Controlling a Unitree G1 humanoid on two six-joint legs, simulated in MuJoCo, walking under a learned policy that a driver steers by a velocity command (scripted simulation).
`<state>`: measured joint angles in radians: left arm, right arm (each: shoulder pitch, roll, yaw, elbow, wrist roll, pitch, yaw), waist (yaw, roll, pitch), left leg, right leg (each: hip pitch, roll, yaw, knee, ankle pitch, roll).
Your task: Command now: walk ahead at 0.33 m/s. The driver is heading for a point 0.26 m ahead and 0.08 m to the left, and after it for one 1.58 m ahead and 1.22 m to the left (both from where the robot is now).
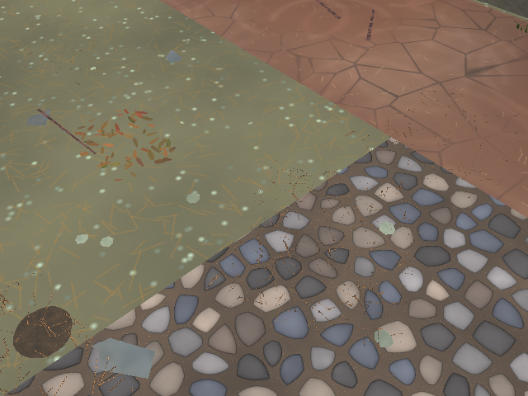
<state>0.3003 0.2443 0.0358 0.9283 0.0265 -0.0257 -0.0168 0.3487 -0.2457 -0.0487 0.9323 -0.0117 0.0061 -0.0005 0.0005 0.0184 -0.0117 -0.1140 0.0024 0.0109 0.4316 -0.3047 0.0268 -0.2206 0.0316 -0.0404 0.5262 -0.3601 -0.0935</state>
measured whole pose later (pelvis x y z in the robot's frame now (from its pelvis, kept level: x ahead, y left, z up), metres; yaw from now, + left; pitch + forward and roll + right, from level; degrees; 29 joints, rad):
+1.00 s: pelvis +0.49 +0.10 -0.01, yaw +27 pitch +3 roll +0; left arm -0.03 0.24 0.01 0.72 0.03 -0.05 -0.03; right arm 0.48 -0.26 -0.07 0.90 -0.02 -0.04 -0.01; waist -0.12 -0.03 0.04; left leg 0.04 -0.14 -0.22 0.31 -0.36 0.12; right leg -0.60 -0.02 0.03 0.60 -0.06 0.02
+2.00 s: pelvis +0.88 +0.46 +0.00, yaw +59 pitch +2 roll +1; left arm 0.11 0.26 0.03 0.72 0.04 -0.01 -0.03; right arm 0.43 -0.26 -0.05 0.85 -0.01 -0.06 0.00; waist -0.07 -0.05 0.03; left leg 0.03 -0.15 -0.10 0.22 -0.26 0.12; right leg -0.66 -0.10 -0.01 0.72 -0.02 0.02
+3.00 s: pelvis +1.14 +0.93 +0.01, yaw +54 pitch +0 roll +1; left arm 0.19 0.26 0.05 0.87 0.03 -0.01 -0.04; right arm 0.39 -0.22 -0.04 0.96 -0.02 -0.10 -0.01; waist -0.02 -0.05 0.03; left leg 0.00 -0.06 0.19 0.20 -0.22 0.07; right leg -0.66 -0.09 0.01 0.90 -0.06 -0.03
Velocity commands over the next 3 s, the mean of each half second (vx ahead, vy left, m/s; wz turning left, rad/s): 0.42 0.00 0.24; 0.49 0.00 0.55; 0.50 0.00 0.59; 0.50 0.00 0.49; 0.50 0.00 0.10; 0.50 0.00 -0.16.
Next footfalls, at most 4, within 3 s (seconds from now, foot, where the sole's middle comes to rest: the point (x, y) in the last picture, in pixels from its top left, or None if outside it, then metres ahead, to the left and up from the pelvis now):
0.48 left None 0.36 0.12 -0.78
1.06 right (250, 333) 0.73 0.09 -0.78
1.58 left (132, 314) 0.80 0.43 -0.78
2.14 right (94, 231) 1.11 0.62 -0.78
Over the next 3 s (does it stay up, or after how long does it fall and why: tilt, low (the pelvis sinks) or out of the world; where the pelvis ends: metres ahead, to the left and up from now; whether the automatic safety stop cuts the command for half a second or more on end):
stays up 1.14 0.93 0.01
